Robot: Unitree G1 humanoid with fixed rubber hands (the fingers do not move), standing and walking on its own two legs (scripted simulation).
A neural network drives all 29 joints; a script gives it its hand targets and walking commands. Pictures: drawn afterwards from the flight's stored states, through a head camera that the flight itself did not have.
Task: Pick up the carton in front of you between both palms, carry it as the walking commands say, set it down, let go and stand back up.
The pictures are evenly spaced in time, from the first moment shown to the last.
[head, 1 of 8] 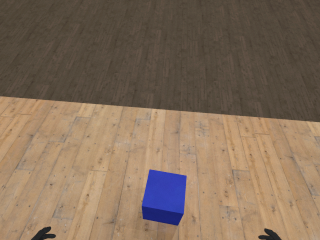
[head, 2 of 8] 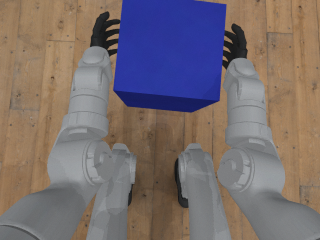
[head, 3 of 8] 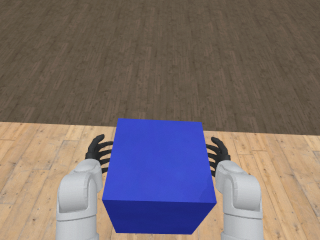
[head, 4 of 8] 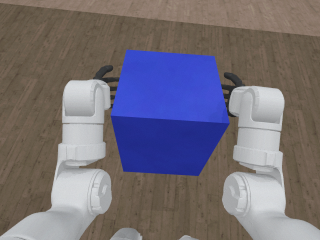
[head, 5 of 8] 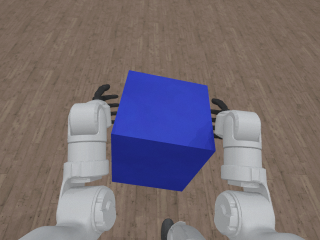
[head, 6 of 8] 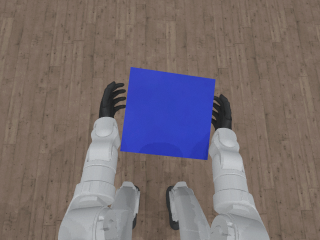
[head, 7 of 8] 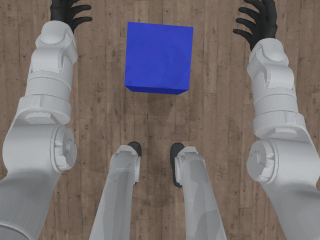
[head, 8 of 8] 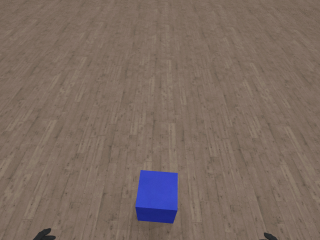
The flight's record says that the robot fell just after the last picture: no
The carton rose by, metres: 1.19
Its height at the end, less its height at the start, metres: +0.46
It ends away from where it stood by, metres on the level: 5.06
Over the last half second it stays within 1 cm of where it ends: yes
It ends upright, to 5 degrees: yes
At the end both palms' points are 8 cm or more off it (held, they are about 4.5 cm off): yes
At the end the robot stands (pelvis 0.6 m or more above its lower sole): yes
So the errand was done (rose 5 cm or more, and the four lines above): yes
